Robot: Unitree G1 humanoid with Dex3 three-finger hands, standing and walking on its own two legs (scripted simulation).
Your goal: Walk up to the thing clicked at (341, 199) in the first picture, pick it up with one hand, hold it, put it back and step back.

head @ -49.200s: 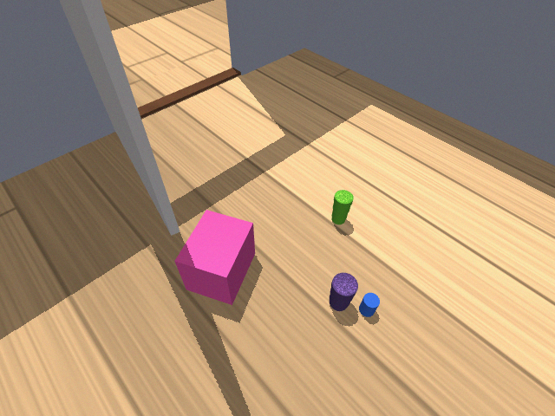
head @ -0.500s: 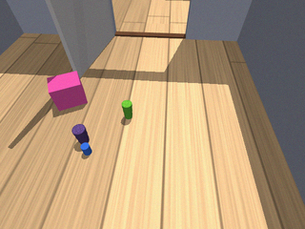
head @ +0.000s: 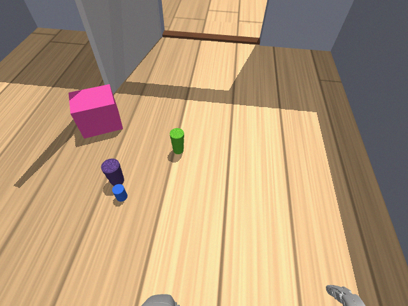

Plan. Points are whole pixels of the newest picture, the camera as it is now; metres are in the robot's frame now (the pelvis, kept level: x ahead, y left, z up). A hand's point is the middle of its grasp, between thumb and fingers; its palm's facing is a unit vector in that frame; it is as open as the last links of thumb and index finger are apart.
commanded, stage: step back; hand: left
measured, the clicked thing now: (177, 142) +1.03 +0.18 -0.68
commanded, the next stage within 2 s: stand in 0.16 s
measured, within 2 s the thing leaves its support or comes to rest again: neither
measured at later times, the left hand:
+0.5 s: hand out of the picture +0.11 +0.25 -0.13, palm faces -0.04 -0.94 -0.34, open 7.4 cm
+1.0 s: hand out of the picture +0.08 +0.26 -0.14, palm faces -0.06 -0.94 -0.33, open 7.4 cm
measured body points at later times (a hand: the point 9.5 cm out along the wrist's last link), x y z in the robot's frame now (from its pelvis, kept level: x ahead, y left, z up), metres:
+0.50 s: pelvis +0.01 +0.00 +0.02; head +0.01 +0.00 +0.47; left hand +0.11 +0.30 -0.11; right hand +0.09 -0.30 -0.11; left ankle +0.05 +0.13 -0.72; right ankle -0.02 -0.13 -0.72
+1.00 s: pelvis +0.01 +0.01 +0.02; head +0.01 +0.01 +0.47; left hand +0.08 +0.30 -0.11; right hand +0.07 -0.29 -0.11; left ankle +0.05 +0.13 -0.73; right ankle -0.02 -0.13 -0.72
